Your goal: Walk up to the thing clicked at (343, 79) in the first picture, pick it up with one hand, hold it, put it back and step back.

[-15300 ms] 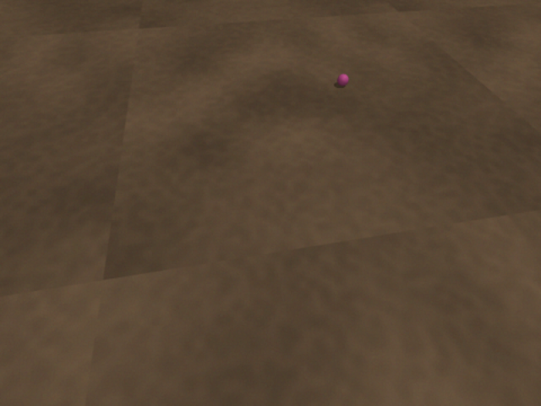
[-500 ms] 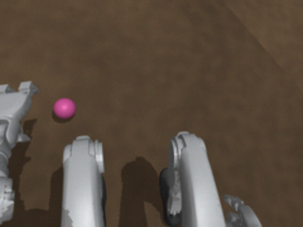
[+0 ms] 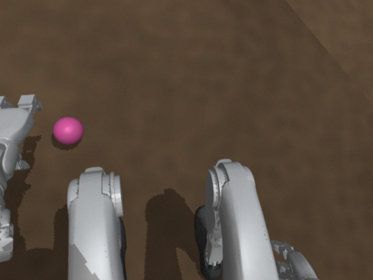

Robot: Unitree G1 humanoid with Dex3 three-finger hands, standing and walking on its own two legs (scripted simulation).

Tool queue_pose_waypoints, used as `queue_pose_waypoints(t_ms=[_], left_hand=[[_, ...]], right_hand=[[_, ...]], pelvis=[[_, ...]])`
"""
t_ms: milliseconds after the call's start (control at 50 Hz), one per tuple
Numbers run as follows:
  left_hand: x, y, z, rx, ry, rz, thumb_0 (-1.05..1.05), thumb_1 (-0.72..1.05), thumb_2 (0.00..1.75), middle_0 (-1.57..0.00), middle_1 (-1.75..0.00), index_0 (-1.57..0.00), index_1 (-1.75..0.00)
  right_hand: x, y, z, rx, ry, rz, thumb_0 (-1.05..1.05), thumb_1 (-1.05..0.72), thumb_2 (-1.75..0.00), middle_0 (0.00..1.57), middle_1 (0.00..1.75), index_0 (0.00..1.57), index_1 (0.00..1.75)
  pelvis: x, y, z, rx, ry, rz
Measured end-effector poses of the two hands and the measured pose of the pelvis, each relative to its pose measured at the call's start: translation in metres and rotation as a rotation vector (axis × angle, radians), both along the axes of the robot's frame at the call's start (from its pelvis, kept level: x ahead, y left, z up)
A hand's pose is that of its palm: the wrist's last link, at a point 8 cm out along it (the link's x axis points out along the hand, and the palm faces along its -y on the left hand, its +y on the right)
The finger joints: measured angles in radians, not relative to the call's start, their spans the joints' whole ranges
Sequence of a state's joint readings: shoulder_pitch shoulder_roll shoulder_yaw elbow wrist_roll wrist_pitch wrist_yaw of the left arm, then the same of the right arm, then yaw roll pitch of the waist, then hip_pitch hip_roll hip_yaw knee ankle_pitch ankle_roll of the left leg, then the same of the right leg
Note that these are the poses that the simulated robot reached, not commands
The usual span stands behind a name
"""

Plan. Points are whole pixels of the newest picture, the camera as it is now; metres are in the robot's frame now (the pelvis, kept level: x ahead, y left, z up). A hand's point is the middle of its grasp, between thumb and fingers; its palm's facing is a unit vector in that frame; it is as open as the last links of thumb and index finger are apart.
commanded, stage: rise first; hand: left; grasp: from above
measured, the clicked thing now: (68, 130) +0.46 +0.28 -0.30
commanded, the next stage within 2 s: approach in 0.34 s
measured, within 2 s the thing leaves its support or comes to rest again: neither
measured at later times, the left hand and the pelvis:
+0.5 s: hand (25, 138) +0.40 +0.33 -0.18, palm faces -0.44 -0.07 -0.89, open 14.1 cm; pelvis +0.00 +0.00 -0.01, yaw +0 degrees
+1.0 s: hand (65, 111) +0.48 +0.26 -0.20, palm faces -0.40 -0.06 -0.91, open 13.8 cm; pelvis +0.01 +0.00 -0.02, yaw -2 degrees
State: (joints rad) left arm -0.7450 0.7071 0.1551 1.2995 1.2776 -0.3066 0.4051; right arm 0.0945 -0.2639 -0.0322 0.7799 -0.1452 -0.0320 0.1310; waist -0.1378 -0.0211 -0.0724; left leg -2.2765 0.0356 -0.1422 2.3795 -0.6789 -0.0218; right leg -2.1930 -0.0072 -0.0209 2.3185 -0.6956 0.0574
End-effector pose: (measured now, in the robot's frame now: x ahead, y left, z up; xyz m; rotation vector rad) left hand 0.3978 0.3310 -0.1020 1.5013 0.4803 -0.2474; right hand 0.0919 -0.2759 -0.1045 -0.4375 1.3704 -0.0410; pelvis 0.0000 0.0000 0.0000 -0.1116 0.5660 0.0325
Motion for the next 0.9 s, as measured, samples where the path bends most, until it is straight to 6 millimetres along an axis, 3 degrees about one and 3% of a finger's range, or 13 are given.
queue_pose_waypoints(t_ms=[560,640,740,900], left_hand=[[0.013,-0.006,-0.019,0.002,0.005,0.000,0.00,-0.52,1.00,-0.08,-1.04,-0.09,-1.02],[0.023,-0.018,-0.024,0.003,0.001,-0.042,0.00,-0.51,0.98,-0.07,-1.05,-0.09,-1.02],[0.048,-0.049,-0.031,-0.013,-0.028,-0.090,0.00,-0.50,0.97,-0.07,-1.06,-0.10,-1.03],[0.084,-0.081,-0.037,-0.001,-0.075,-0.040,0.00,-0.48,0.95,-0.06,-1.08,-0.11,-1.04]], right_hand=[[-0.011,-0.004,-0.012,-0.006,0.042,0.017,0.01,-0.91,-0.90,0.20,0.30,0.21,0.30],[-0.013,-0.004,-0.011,-0.010,0.043,0.025,0.01,-0.91,-0.90,0.20,0.30,0.21,0.30],[-0.021,-0.005,-0.008,-0.021,0.039,0.023,0.00,-0.90,-0.89,0.20,0.30,0.21,0.30],[-0.051,-0.007,-0.004,-0.015,0.070,-0.023,0.00,-0.91,-0.90,0.20,0.30,0.21,0.30]], pelvis=[[0.003,-0.002,-0.014,0.001,0.000,-0.005],[0.003,-0.002,-0.016,0.000,0.000,-0.005],[0.003,-0.002,-0.019,-0.003,0.001,-0.008],[0.004,-0.003,-0.022,-0.008,0.009,-0.027]])
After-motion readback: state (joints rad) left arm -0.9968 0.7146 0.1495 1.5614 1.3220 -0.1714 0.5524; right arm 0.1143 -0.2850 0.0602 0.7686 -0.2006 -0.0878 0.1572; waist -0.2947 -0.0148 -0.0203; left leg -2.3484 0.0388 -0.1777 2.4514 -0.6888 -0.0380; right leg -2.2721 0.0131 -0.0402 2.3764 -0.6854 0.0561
